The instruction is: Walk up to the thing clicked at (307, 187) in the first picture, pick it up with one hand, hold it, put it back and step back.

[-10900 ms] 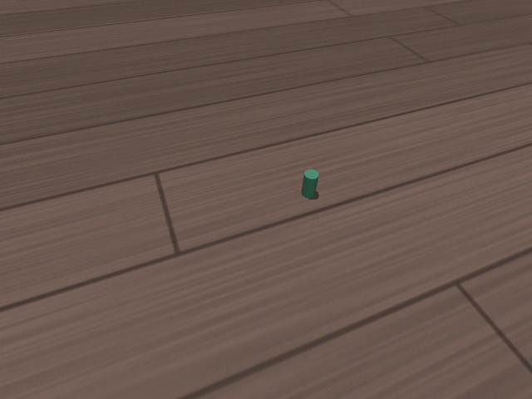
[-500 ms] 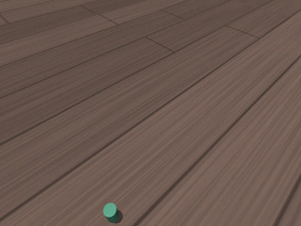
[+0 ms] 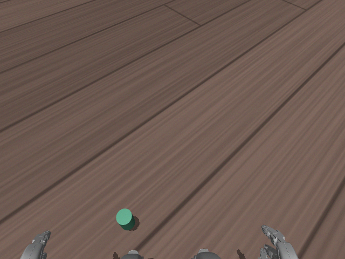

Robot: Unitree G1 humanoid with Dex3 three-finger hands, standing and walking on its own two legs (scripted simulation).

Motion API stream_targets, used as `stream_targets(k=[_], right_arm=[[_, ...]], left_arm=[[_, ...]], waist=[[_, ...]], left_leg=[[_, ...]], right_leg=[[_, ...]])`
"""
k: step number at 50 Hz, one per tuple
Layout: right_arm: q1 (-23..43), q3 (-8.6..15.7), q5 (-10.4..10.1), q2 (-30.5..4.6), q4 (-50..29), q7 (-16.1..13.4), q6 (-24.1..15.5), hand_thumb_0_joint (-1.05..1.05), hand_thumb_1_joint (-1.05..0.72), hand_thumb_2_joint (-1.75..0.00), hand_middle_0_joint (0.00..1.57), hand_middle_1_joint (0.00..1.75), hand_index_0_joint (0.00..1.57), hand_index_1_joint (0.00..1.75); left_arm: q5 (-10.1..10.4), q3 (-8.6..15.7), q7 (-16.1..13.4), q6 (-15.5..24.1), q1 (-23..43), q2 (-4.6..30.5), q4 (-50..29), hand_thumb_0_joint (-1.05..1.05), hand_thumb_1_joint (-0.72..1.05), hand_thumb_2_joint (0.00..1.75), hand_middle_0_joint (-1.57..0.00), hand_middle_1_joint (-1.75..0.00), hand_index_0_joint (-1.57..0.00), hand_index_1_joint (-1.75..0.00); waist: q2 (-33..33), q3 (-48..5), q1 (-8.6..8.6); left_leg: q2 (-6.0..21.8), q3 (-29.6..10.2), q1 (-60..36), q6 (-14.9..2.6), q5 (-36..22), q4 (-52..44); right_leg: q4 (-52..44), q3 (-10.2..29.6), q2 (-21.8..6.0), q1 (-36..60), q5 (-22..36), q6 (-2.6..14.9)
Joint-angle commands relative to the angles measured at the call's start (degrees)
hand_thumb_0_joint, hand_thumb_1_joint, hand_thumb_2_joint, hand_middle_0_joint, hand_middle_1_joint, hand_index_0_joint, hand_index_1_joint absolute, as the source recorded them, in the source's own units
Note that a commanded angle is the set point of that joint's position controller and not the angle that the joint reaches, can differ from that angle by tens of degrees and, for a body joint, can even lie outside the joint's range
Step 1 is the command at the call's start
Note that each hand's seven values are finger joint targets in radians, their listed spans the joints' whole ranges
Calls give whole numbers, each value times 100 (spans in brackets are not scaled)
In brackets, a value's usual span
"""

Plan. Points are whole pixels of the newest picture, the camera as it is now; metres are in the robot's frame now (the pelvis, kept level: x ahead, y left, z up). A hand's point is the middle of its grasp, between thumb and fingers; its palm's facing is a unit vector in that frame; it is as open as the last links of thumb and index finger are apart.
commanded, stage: go down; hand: left
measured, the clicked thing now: (126, 219) +0.35 +0.20 -0.65
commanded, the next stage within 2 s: none
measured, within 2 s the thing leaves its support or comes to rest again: neither
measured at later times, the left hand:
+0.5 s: hand out of the picture +0.16 +0.28 -0.16, palm faces +0.07 -0.95 -0.30, open 16.9 cm
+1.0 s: hand (58, 238) +0.22 +0.33 -0.26, palm faces +0.09 -0.97 -0.22, open 17.2 cm
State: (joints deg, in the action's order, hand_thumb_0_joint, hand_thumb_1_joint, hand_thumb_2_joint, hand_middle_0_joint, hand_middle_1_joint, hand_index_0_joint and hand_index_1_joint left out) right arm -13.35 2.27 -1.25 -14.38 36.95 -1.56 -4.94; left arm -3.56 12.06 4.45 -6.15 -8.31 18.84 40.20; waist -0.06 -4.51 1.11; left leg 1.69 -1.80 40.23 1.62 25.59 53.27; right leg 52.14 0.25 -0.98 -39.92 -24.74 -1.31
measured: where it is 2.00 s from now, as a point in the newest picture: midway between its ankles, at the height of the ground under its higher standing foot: outside the picture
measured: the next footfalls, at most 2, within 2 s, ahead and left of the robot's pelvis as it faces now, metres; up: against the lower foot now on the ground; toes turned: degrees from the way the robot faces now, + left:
none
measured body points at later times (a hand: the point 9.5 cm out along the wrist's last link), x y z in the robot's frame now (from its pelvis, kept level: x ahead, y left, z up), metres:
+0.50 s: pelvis +0.00 +0.00 -0.05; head +0.11 +0.03 +0.38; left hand +0.15 +0.33 -0.14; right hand +0.19 -0.24 -0.13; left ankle +0.00 +0.13 -0.69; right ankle +0.01 -0.14 -0.69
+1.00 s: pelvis -0.05 +0.00 -0.19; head +0.13 +0.04 +0.22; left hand +0.21 +0.39 -0.24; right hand +0.14 -0.26 -0.30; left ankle +0.00 +0.13 -0.69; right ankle +0.01 -0.14 -0.69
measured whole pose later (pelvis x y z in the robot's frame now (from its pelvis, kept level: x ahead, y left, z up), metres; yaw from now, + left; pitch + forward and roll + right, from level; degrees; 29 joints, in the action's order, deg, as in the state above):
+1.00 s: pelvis -0.05 +0.00 -0.19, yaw -2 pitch +32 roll -4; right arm -5.9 0.0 0.0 -16.3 35.3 -0.8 -9.5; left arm 7.8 30.1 24.6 15.7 3.2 30.1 38.3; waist 0.8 -10.3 1.3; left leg 1.1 -5.9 94.4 2.2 39.5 102.2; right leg 99.0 -1.4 -0.3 -92.6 -38.0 -1.7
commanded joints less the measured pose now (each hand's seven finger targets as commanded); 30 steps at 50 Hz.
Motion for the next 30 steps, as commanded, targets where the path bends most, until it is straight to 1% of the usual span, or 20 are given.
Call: stream_targets(k=[1, 2, 3, 4, 5, 7, 8, 9, 11, 15, 17, 18, 19, 21, 24, 26, 27, 28, 29, 30], right_arm=[[67, 349, 11, -889, -906, -138, -405, 0, -80, -87, 20, 30, 20, 30], [77, 331, 12, -859, -956, -164, -410, 0, -79, -87, 20, 30, 20, 30], [52, 332, 14, -884, -974, -168, -424, 0, -80, -87, 20, 30, 20, 30], [84, 303, 15, -849, -1032, -191, -441, 0, -80, -87, 20, 30, 20, 30], [91, 294, 23, -837, -1075, -202, -449, 0, -80, -87, 20, 30, 20, 30], [74, 277, 30, -819, -1079, -229, -489, 0, -80, -87, 20, 30, 20, 30], [88, 268, 46, -810, -1091, -230, -499, 0, -80, -87, 20, 30, 20, 30], [98, 267, 51, -816, -1154, -231, -520, 0, -80, -87, 20, 30, 20, 30], [83, 256, 67, -798, -1177, -247, -536, 0, -79, -87, 20, 30, 20, 30], [111, 240, 98, -735, -1329, -222, -596, 0, -81, -87, 20, 30, 20, 30], [59, 260, 112, -755, -1323, -212, -615, 0, -82, -88, 20, 30, 20, 30], [99, 267, 121, -767, -1346, -190, -635, 0, -82, -88, 20, 30, 20, 30], [132, 275, 127, -776, -1354, -177, -647, 0, -82, -88, 20, 30, 20, 30], [115, 277, 133, -748, -1406, -159, -653, 0, -83, -88, 20, 30, 20, 30], [197, 296, 124, -774, -1483, -82, -657, 0, -85, -88, 20, 30, 20, 30], [162, 332, 129, -806, -1409, -37, -628, 0, -86, -89, 20, 30, 20, 30], [279, 319, 125, -814, -1537, -22, -652, 0, -87, -89, 20, 30, 20, 30], [190, 346, 121, -845, -1410, -8, -634, 0, -87, -89, 20, 30, 20, 30], [233, 323, 118, -835, -1398, -3, -646, 0, -87, -89, 20, 30, 20, 30], [267, 327, 110, -878, -1363, 14, -649, 0, -88, -89, 20, 30, 20, 30]], left_arm=[[5, 492, -102, 97, -94, 1260, -1543, 0, -49, 17, -8, -18, -7, -19], [13, 539, -112, 32, -304, 1284, -1672, 0, -49, 18, -8, -18, -7, -19], [19, 536, -127, -19, -375, 1260, -1759, 0, -48, 24, -7, -25, -7, -25], [27, 532, -126, -78, -415, 1287, -2005, 0, -48, 25, -7, -25, -7, -26], [55, 533, -142, -134, -546, 1219, -2055, 0, -48, 24, -7, -23, -7, -24], [69, 610, -150, -235, -751, 1219, -2187, 0, -47, 20, -7, -18, -7, -19], [80, 593, -139, -272, -841, 1173, -2177, 0, -47, 24, -7, -23, -6, -23], [101, 559, -115, -290, -837, 1148, -2373, 0, -48, 18, -7, -17, -6, -18], [132, 582, -85, -345, -884, 1123, -2369, 0, -50, 19, -7, -18, -6, -19], [219, 714, 1, -282, -1071, 1132, -2572, 0, -51, 15, -7, -16, -7, -17], [269, 738, 103, -226, -1206, 1132, -2608, 0, -53, 14, -8, -16, -8, -16], [289, 760, 147, -172, -1169, 1158, -2714, 0, -52, 16, -7, -16, -7, -17], [301, 882, 182, -126, -1152, 1291, -2735, 0, -52, 14, -7, -16, -7, -16], [353, 915, 265, -10, -1310, 1250, -2767, 0, -50, 14, -7, -16, -7, -16], [413, 1078, 335, 147, -1411, 1328, -2914, 0, -49, 14, -7, -16, -7, -15], [464, 1071, 429, 210, -1719, 1249, -2760, 0, -49, 14, -7, -15, -7, -15], [478, 1082, 460, 310, -1251, 1375, -3227, 0, -48, 12, -8, -13, -8, -13], [471, 1203, 457, 320, -1377, 1403, -2689, 0, -50, 11, -8, -14, -8, -13], [508, 1202, 494, 438, -1002, 1465, -2794, 0, -51, 11, -8, -14, -8, -13], [552, 1325, 518, 577, -688, 1547, -2540, 0, -50, 12, -7, -14, -8, -14]], waist=[[-435, -1345, -13], [-479, -1393, -12], [-338, -1421, 29], [-455, -1377, 7], [-357, -1396, 70], [-439, -1474, 42], [-425, -1396, 53], [-519, -1416, 57], [-433, -1395, 102], [-381, -1586, 55], [-395, -1743, 90], [-453, -1753, 65], [-571, -1749, 16], [-451, -1929, 24], [-541, -1910, -95], [-537, -1989, -76], [-661, -2058, -45], [-489, -1922, 11], [-499, -1764, 45], [-369, -1679, 114]], left_leg=[[-51, 78, -562, -111, -1314, -468], [-61, 92, -581, -123, -1411, -379], [-57, 97, -528, -134, -1451, -312], [-74, 104, -444, -138, -1443, -236], [-93, 132, -380, -161, -1395, -151], [-79, 126, -346, -157, -1556, -30], [-69, 97, -245, -147, -1566, 9], [-44, 72, -261, -132, -1660, 44], [-37, 45, -96, -144, -1645, 183], [-67, 45, 183, -184, -1816, 524], [-72, 35, 275, -199, -2001, 721], [-58, 27, 312, -186, -1984, 764], [-62, 30, 380, -184, -1963, 831], [-72, 9, 496, -210, -2035, 1016], [-96, 8, 765, -202, -1740, 1122], [-72, -39, 860, -191, -1694, 1187], [-77, -55, 929, -188, -1525, 1249], [-78, -41, 1106, -203, -1291, 1324], [-92, -12, 1413, -217, -1052, 1473], [-91, -22, 1701, -235, -722, 1610]], right_leg=[[-257, -249, 151, 311, 1012, 212], [-231, -243, 141, 300, 1099, 209], [-205, -240, 149, 316, 1143, 196], [-170, -233, 134, 265, 1176, 186], [-183, -213, 126, 275, 1192, 173], [-59, -208, 117, 243, 1316, 180], [18, -238, 126, 146, 1282, 184], [104, -257, 135, 56, 1306, 194], [190, -275, 130, -76, 1291, 187], [428, -259, 108, -183, 1520, 185], [593, -253, 97, -246, 1698, 177], [695, -265, 111, -377, 1626, 182], [786, -261, 100, -518, 1553, 194], [920, -262, 109, -583, 1636, 185], [1122, -266, 100, -844, 1327, 218], [1281, -295, 125, -1029, 1176, 233], [1343, -290, 113, -1145, 1075, 231], [1378, -270, 116, -1248, 915, 228], [1454, -245, 99, -1462, 799, 218], [1572, -232, 94, -1704, 543, 216]])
